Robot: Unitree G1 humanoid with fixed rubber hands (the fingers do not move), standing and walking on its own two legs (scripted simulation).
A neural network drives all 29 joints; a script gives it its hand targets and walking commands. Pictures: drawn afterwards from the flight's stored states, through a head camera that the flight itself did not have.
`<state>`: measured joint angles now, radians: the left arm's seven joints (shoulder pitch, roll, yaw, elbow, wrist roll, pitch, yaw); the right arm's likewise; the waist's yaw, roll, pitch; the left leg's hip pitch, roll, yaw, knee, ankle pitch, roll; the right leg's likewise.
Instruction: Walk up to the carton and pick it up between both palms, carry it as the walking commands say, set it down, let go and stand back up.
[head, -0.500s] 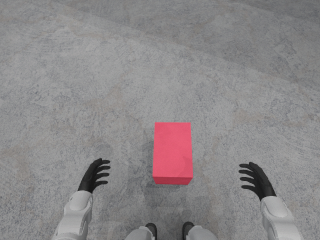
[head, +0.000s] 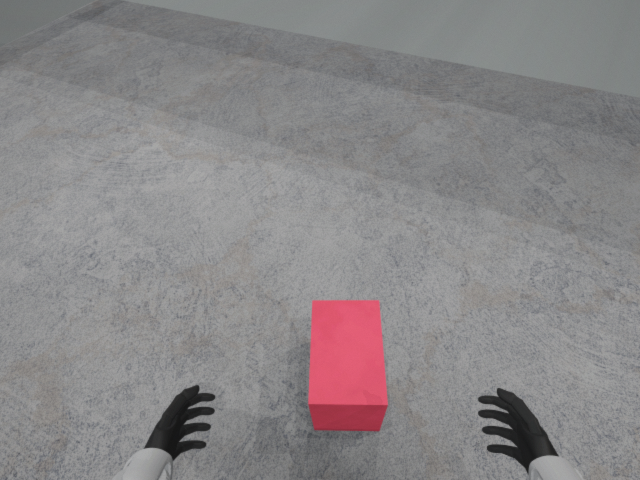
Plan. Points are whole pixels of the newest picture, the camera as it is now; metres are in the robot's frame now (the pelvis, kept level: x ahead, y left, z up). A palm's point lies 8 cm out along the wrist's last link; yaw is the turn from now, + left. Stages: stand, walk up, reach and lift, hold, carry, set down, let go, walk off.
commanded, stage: let go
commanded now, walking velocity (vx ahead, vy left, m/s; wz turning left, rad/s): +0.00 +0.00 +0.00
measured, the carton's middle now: (346, 366) +0.48 -0.02 -0.64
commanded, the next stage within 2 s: stand in 0.10 s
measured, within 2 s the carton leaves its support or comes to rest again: neither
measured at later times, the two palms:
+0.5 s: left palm out of the picture +0.13 +0.30 -0.09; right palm out of the picture +0.13 -0.29 -0.09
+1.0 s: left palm out of the picture +0.07 +0.30 -0.10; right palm out of the picture +0.08 -0.28 -0.10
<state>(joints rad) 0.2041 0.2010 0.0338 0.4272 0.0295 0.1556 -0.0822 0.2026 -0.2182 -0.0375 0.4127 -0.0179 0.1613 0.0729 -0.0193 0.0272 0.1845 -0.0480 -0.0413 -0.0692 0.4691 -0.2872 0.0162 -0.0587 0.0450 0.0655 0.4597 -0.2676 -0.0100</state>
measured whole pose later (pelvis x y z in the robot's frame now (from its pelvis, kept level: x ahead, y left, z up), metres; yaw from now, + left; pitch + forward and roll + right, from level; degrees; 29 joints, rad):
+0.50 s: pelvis +0.03 +0.01 +0.00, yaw +0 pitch +0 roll +0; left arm 0.26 0.32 0.06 0.77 0.03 0.01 0.01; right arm 0.27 -0.35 -0.03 0.75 -0.03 0.01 -0.01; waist -0.01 0.03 -0.06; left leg -0.16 -0.05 -0.06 0.49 -0.32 0.03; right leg -0.17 0.04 0.07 0.48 -0.30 -0.01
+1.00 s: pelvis +0.00 +0.01 +0.00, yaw -1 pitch -1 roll +0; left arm 0.26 0.33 0.02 0.93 0.02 -0.01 0.00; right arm 0.24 -0.35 0.00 0.91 -0.03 -0.02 -0.01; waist 0.01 0.02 -0.05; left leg -0.14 -0.05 -0.05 0.42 -0.25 0.03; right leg -0.16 0.03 0.09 0.42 -0.24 0.00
